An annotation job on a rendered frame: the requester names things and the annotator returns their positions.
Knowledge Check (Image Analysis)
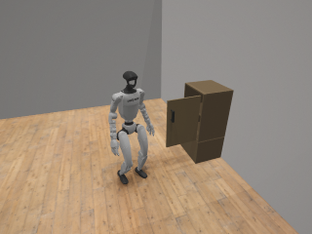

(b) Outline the robot right foot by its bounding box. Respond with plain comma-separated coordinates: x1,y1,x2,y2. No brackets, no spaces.
117,170,129,184

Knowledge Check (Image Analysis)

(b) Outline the left robot forearm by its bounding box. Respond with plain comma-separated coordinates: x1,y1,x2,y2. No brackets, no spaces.
140,107,151,124

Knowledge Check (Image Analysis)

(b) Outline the left robot upper arm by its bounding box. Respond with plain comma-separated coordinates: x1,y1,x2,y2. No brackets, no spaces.
137,88,145,110

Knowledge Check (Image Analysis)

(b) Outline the right robot forearm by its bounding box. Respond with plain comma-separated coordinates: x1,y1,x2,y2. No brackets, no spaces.
108,113,117,139

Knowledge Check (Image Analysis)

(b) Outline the right robot upper arm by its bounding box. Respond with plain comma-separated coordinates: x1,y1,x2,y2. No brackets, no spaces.
109,93,123,120

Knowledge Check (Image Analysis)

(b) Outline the cupboard door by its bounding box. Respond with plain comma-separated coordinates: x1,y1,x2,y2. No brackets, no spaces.
166,96,201,147

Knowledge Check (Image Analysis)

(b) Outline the handle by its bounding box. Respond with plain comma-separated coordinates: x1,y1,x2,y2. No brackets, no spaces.
171,110,175,123

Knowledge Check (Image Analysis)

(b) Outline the right robot shin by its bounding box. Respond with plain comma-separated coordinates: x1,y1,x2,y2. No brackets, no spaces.
119,161,131,175

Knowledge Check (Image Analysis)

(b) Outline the right robot hand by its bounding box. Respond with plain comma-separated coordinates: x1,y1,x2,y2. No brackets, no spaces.
110,138,120,156

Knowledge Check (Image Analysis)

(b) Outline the left robot hand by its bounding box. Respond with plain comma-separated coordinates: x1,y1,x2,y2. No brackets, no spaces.
146,123,155,136

